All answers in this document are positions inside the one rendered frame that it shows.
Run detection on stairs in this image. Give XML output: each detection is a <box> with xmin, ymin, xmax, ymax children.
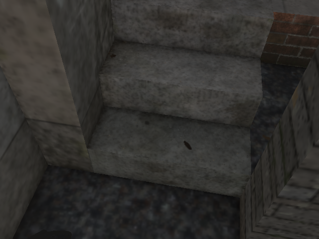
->
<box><xmin>87</xmin><ymin>0</ymin><xmax>274</xmax><ymax>197</ymax></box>

